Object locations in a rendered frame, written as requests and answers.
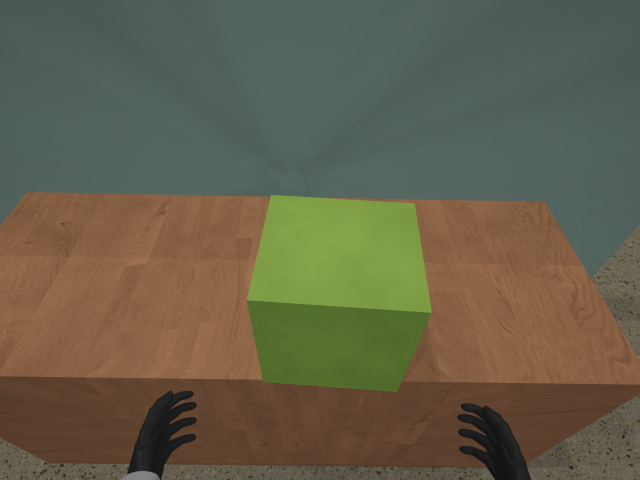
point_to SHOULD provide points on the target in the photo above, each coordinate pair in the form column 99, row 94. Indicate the pedestal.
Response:
column 109, row 301

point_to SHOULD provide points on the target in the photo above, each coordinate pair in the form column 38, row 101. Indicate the carton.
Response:
column 339, row 295

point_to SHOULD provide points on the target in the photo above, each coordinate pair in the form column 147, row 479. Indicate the robot right hand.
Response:
column 504, row 459

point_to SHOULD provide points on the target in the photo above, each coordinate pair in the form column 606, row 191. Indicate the robot left hand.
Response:
column 153, row 448

